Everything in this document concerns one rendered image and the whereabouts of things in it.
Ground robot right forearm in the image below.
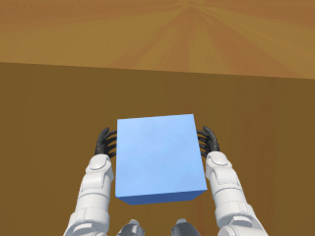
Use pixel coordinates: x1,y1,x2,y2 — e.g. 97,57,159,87
205,151,269,236

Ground carton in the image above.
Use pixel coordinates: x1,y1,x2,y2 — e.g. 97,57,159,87
115,114,208,206

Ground robot left forearm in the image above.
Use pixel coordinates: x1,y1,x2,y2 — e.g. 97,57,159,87
63,153,114,236

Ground left robot thigh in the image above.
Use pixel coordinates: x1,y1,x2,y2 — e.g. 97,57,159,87
116,223,145,236

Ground right robot shin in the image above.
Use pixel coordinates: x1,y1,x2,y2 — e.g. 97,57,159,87
176,218,187,224

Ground right robot upper arm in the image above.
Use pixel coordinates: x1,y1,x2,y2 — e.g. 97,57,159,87
218,224,268,236

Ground right robot hand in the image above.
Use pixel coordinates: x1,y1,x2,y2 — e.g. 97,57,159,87
196,126,221,158

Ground left robot hand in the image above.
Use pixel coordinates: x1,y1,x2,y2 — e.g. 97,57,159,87
94,127,117,159

